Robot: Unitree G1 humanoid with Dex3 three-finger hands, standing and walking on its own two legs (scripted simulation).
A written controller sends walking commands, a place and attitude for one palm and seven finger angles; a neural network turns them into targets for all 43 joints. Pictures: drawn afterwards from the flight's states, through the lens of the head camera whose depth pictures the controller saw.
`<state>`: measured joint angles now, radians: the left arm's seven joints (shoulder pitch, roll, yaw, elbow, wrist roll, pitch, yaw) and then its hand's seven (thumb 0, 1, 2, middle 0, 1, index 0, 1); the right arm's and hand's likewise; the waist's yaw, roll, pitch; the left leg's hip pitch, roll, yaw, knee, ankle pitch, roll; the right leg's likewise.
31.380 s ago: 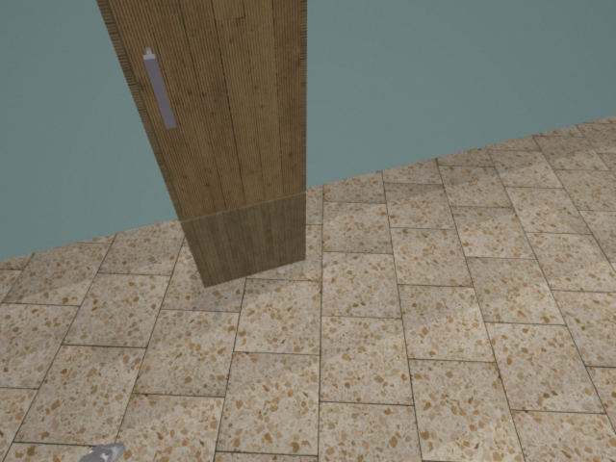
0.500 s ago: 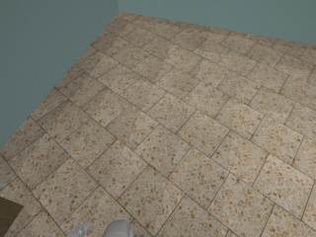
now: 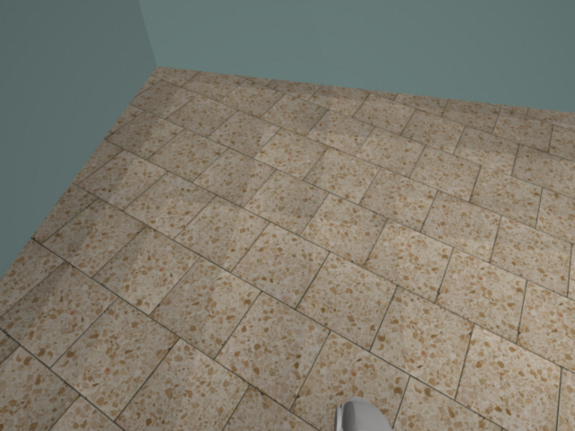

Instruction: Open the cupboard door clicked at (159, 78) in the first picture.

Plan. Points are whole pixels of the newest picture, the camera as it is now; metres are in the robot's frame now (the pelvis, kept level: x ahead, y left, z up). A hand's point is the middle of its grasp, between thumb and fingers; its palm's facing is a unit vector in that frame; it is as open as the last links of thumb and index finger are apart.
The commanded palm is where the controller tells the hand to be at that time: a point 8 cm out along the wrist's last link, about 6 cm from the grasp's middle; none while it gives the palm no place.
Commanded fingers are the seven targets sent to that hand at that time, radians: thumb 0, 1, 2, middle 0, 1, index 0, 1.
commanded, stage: walk to a spot facing it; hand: left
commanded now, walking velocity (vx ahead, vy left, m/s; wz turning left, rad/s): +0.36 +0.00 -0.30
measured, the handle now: out of the picture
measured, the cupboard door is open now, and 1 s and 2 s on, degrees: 41 41 41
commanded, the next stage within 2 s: turn to face it in 0.44 s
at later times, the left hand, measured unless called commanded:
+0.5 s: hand (234, 348) +0.27 +0.11 -0.17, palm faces -0.01 -0.98 -0.19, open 7.2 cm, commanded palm none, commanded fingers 0.00 0.90 0.90 -0.20 -0.30 -0.20 -0.30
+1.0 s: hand (236, 238) +0.50 +0.14 -0.17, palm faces +0.18 -0.96 -0.23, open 7.4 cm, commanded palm none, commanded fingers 0.00 0.90 0.90 -0.20 -0.30 -0.20 -0.30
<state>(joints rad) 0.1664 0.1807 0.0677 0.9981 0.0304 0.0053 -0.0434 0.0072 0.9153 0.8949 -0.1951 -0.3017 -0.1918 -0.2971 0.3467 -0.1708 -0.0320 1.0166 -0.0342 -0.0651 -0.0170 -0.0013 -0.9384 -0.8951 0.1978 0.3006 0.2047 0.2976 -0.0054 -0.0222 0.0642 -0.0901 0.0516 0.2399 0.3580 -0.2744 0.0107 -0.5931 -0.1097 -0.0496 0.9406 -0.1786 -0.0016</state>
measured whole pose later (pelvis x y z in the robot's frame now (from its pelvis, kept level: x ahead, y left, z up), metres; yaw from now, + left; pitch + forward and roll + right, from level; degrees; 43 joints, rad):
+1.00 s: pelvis +0.41 -0.07 -0.01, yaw +10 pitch +3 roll -1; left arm 0.10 0.19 0.07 0.92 0.01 0.02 0.01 0.00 0.91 0.89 -0.20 -0.30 -0.19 -0.30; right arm 0.22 -0.19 -0.06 0.98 -0.03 0.03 0.00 0.01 -0.92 -0.89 0.20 0.30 0.21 0.30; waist -0.03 0.02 0.07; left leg -0.35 -0.02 -0.04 0.55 -0.24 0.02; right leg -0.46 -0.06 -0.01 0.79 -0.35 0.08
